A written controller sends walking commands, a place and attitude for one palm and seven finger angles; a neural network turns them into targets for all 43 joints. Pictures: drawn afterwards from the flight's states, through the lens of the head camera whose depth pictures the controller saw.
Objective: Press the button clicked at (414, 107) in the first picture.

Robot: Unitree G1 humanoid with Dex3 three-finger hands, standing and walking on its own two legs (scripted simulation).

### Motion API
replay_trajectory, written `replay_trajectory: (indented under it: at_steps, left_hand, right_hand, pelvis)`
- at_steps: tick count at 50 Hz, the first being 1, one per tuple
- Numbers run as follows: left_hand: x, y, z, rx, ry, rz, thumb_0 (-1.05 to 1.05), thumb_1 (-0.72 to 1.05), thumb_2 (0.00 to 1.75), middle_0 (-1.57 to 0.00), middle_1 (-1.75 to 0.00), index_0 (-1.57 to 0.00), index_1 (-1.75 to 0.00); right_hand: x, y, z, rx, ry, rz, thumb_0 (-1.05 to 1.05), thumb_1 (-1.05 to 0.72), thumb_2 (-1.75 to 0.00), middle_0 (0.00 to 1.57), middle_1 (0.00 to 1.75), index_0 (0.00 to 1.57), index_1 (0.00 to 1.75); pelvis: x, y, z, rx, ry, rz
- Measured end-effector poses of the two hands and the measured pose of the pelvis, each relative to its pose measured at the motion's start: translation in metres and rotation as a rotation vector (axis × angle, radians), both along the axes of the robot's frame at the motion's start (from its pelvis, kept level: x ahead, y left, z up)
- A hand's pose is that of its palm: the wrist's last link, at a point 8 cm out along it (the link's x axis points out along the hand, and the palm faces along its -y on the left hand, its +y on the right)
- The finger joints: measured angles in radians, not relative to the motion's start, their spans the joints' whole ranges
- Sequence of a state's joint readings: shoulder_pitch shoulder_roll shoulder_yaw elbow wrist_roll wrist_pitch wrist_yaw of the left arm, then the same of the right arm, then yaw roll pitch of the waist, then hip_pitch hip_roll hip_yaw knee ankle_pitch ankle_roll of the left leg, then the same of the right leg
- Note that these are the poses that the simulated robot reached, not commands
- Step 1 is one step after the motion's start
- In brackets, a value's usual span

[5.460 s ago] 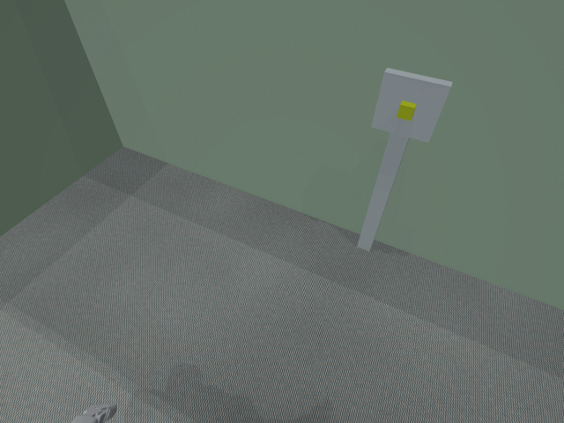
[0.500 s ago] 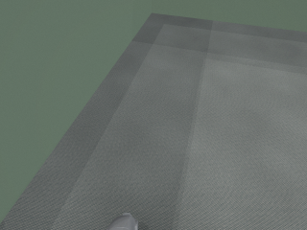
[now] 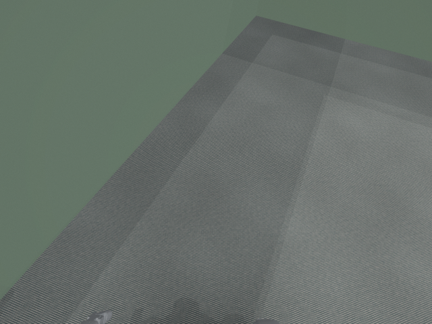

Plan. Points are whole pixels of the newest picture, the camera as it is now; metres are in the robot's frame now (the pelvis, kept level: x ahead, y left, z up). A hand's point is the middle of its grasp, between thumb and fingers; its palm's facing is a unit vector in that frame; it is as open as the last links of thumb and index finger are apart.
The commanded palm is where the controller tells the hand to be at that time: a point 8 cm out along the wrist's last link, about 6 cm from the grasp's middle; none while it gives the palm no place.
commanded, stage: turn to face it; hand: left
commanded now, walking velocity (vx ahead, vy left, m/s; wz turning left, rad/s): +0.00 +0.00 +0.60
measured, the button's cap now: out of the picture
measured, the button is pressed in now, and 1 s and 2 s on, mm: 0 0 0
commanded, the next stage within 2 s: take the last steps up to it in 1.62 s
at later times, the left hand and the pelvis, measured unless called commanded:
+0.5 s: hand out of the picture +0.02 +0.15 -0.15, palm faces +0.33 -0.90 -0.28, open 7.3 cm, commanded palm none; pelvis +0.01 -0.06 +0.00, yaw +19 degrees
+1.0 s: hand out of the picture -0.04 +0.24 -0.17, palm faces +0.62 -0.75 -0.23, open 7.3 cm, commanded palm none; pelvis +0.01 +0.01 +0.00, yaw +36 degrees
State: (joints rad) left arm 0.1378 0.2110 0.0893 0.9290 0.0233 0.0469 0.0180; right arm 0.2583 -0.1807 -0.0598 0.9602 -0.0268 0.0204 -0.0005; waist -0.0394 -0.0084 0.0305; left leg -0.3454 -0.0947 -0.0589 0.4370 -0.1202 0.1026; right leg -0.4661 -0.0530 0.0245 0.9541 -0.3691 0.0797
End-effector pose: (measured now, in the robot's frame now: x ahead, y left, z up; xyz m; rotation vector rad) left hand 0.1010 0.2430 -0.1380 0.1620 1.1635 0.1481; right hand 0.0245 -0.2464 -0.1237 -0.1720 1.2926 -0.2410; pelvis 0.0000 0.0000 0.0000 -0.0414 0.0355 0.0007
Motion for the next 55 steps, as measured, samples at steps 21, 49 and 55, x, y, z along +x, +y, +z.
replay_trajectory:
  at_steps: [21, 49, 55]
  left_hand:
    - [-0.074, -0.049, 0.033, 0.099, -0.007, 0.244, 0.01, 0.91, 0.9, -0.2, -0.3, -0.21, -0.3]
    - [-0.187, 0.028, 0.001, 0.019, 0.03, 0.649, 0.01, 0.91, 0.9, -0.2, -0.3, -0.2, -0.3]
    - [-0.155, 0.036, 0.013, 0.053, -0.058, 0.664, 0.01, 0.91, 0.9, -0.2, -0.3, -0.2, -0.3]
  right_hand:
    - [0.084, -0.067, -0.02, 0.052, 0.009, 0.26, 0.0, -0.91, -0.9, 0.2, 0.3, 0.2, 0.3]
    - [0.208, 0.108, 0.019, 0.01, -0.153, 0.754, 0.0, -0.91, -0.89, 0.21, 0.3, 0.2, 0.3]
    - [0.197, 0.096, 0.009, 0.021, -0.09, 0.754, 0.0, -0.91, -0.89, 0.21, 0.3, 0.2, 0.3]
  pelvis:
    - [0.008, -0.063, 0.003, 0.091, -0.025, 0.278]
    - [0.005, 0.008, 0.002, 0.017, -0.034, 0.618]
    - [0.014, 0.004, 0.002, 0.024, -0.023, 0.684]
